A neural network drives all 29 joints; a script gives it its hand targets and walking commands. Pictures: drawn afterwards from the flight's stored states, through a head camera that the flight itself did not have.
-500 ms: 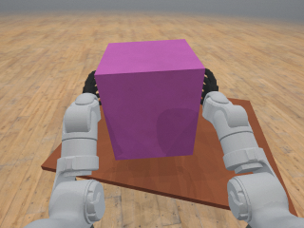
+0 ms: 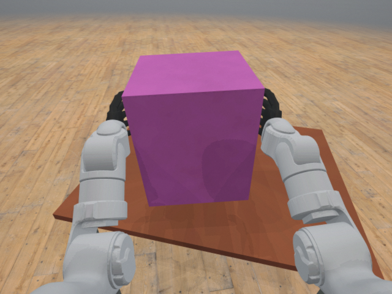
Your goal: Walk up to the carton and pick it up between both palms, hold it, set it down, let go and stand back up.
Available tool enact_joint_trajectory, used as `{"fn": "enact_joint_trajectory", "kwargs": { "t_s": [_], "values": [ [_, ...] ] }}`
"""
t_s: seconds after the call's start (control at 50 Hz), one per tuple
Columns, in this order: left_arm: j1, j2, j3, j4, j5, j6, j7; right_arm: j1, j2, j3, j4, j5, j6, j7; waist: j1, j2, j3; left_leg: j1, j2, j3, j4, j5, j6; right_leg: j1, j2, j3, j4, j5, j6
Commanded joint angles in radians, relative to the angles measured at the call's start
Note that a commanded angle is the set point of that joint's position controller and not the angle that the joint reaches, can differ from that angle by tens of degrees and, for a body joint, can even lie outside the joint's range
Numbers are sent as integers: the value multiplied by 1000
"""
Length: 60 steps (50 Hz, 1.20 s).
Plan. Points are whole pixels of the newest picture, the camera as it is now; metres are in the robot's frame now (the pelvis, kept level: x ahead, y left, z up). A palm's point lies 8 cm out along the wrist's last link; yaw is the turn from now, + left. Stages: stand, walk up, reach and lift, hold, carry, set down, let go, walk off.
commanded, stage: hold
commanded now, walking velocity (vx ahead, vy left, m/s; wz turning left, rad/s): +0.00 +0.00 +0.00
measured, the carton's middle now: (194, 127) +0.39 +0.00 +0.22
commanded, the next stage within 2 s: set down in 0.04 s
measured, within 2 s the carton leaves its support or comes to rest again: neither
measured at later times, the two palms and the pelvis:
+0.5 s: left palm (123, 134) +0.39 +0.15 +0.20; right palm (262, 140) +0.38 -0.15 +0.19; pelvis +0.01 +0.00 +0.00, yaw +2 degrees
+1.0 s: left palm (133, 138) +0.41 +0.14 +0.18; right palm (265, 149) +0.38 -0.16 +0.16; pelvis +0.02 +0.01 +0.00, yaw +1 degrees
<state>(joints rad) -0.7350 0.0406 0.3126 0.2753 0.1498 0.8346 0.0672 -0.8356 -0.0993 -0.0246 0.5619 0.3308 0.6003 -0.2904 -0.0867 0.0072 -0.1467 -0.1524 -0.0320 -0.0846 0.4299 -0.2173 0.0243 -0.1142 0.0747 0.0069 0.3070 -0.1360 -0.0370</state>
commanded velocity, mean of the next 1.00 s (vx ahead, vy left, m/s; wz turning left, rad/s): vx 0.00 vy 0.00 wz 0.00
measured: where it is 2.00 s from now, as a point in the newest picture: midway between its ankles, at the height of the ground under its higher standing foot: outside the picture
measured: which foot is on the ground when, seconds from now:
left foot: down 0.00-1.00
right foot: down 0.00-1.00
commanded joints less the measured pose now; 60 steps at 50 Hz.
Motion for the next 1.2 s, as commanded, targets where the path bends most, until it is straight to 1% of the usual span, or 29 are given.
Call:
{"fn": "enact_joint_trajectory", "kwargs": {
  "t_s": [0.0, 0.08, 0.14, 0.18, 0.22, 0.26, 0.3, 0.34, 0.38, 0.4, 0.46, 0.5, 0.54, 0.6, 0.68, 0.76, 0.84, 0.9, 0.96, 1.1, 1.18],
  "values": [
    [-1028, -682, -564, -211, -195, -104, -123, -993, 761, 368, -355, 180, -48, 135, -9, 57, -436, 101, 6, -6, -51, 268, -53, 145, -12, 14, -12, 200, 71],
    [-1040, -683, -558, -204, -194, -115, -125, -1007, 765, 359, -356, 171, -64, 137, -9, 53, -428, 104, 3, -7, -53, 260, -51, 140, -14, 8, -17, 190, 75],
    [-1054, -681, -526, -157, -176, -153, -135, -1025, 764, 320, -329, 125, -117, 144, -12, 41, -398, 114, -3, -6, -68, 221, -43, 129, -19, -5, -33, 157, 81],
    [-1044, -675, -481, -89, -145, -198, -149, -1021, 749, 270, -280, 56, -177, 153, -15, 29, -358, 124, -5, -1, -95, 163, -35, 123, -27, -18, -51, 113, 83],
    [-1016, -669, -421, 2, -101, -247, -169, -1000, 722, 201, -203, -38, -243, 166, -20, 20, -318, 133, -2, 8, -132, 98, -28, 130, -37, -28, -69, 65, 79],
    [-976, -662, -375, 78, -59, -291, -188, -952, 692, 134, -112, -124, -301, 180, -27, 25, -279, 141, 2, 22, -162, 52, -29, 141, -46, -35, -77, 19, 73],
    [-924, -644, -333, 125, -16, -324, -204, -894, 664, 87, -45, -192, -360, 194, -30, 23, -245, 162, 8, 40, -175, 63, -36, 181, -50, -49, -83, 31, 65],
    [-885, -636, -321, 133, 7, -345, -215, -856, 650, 71, -15, -228, -411, 202, -31, 24, -241, 189, 9, 52, -167, 121, -45, 222, -51, -61, -82, 81, 65],
    [-861, -644, -340, 111, 10, -359, -218, -850, 648, 91, -38, -232, -456, 204, -34, 25, -277, 229, 5, 60, -136, 232, -58, 260, -48, -72, -75, 171, 69],
    [-856, -654, -359, 91, 5, -366, -216, -862, 652, 112, -68, -224, -478, 205, -34, 26, -309, 245, 1, 63, -117, 292, -64, 282, -45, -76, -67, 227, 72],
    [-854, -703, -448, 8, -30, -387, -200, -911, 673, 195, -194, -183, -534, 203, -40, 35, -423, 281, -8, 59, -58, 451, -79, 326, -36, -85, -36, 375, 82],
    [-854, -733, -512, -47, -54, -400, -184, -931, 684, 246, -273, -157, -558, 202, -45, 47, -480, 294, -9, 52, -30, 523, -87, 330, -33, -89, -20, 428, 84],
    [-844, -755, -566, -83, -72, -410, -169, -924, 687, 282, -323, -146, -570, 203, -51, 59, -497, 296, -8, 44, -15, 552, -93, 316, -31, -90, -12, 439, 81],
    [-816, -762, -611, -104, -80, -417, -154, -896, 671, 306, -356, -147, -577, 205, -54, 67, -486, 292, -3, 31, -13, 542, -97, 292, -32, -91, -10, 420, 75],
    [-787, -761, -622, -84, -75, -415, -145, -858, 651, 297, -333, -160, -567, 209, -51, 58, -432, 264, 4, 23, -36, 461, -92, 253, -34, -90, -15, 360, 73],
    [-760, -749, -581, -27, -54, -406, -148, -829, 632, 259, -271, -177, -555, 216, -44, 41, -378, 247, 9, 26, -62, 394, -85, 233, -36, -88, -24, 317, 74],
    [-731, -734, -524, 36, -31, -402, -157, -809, 614, 216, -210, -196, -553, 223, -38, 28, -344, 243, 12, 34, -78, 366, -83, 229, -35, -89, -33, 305, 74],
    [-721, -725, -494, 67, -20, -407, -162, -801, 603, 190, -182, -208, -559, 227, -37, 23, -342, 254, 14, 40, -79, 376, -88, 231, -33, -92, -37, 315, 73],
    [-730, -727, -487, 77, -21, -423, -161, -801, 600, 176, -171, -218, -571, 233, -41, 25, -361, 268, 15, 44, -73, 400, -96, 231, -31, -96, -36, 337, 72],
    [-787, -754, -529, 60, -48, -480, -137, -816, 601, 176, -176, -232, -610, 248, -53, 48, -443, 325, 24, 41, -40, 493, -121, 202, -25, -106, -27, 372, 65],
    [-805, -759, -539, 79, -55, -507, -124, -813, 602, 170, -158, -246, -622, 254, -57, 49, -452, 322, 28, 38, -38, 490, -122, 188, -28, -104, -25, 374, 64]
  ]
}}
